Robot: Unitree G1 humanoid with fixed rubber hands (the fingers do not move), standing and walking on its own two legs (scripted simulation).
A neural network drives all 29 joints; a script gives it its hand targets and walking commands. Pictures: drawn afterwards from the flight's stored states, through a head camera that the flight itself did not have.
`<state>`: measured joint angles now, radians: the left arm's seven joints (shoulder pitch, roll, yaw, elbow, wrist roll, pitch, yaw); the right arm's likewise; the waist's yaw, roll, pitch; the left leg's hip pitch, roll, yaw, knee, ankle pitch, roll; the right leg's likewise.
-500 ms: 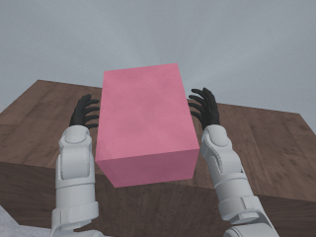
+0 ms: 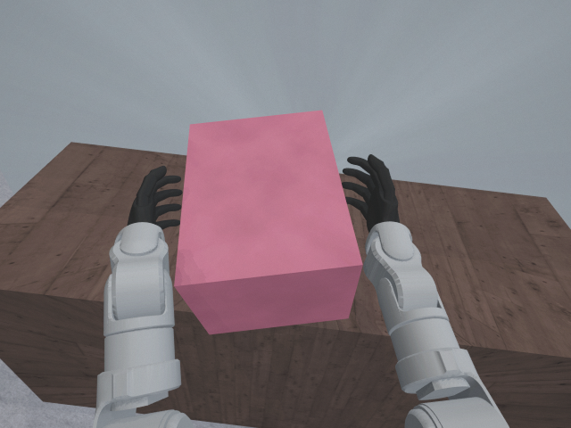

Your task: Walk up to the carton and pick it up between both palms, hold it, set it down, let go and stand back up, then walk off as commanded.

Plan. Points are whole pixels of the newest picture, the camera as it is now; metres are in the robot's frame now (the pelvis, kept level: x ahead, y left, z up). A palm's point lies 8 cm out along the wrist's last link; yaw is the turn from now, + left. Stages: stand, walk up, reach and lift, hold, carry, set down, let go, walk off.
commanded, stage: hold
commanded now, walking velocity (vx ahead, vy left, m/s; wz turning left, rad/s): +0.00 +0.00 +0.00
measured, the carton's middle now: (267, 219) +0.43 +0.00 +0.10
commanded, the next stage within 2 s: none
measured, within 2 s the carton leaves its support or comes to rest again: neither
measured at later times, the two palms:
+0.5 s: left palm (152, 220) +0.36 +0.16 +0.16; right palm (384, 216) +0.36 -0.15 +0.17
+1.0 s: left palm (153, 224) +0.36 +0.15 +0.16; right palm (385, 221) +0.35 -0.15 +0.16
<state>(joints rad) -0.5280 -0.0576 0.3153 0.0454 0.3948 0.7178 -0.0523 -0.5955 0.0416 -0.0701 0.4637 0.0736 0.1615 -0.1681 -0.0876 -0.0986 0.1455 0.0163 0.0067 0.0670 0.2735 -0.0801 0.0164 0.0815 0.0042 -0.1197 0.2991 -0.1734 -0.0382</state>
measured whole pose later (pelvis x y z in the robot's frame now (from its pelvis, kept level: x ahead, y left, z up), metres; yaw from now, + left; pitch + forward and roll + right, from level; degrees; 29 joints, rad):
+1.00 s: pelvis +0.00 +0.00 +0.00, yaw +0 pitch -13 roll +0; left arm -0.56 -0.06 0.30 0.09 0.41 0.72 -0.05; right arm -0.60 0.04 -0.11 0.49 0.04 0.16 -0.14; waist -0.09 -0.08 0.16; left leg 0.03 0.00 0.06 0.28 -0.09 0.02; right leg 0.09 0.00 -0.13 0.31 -0.18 -0.03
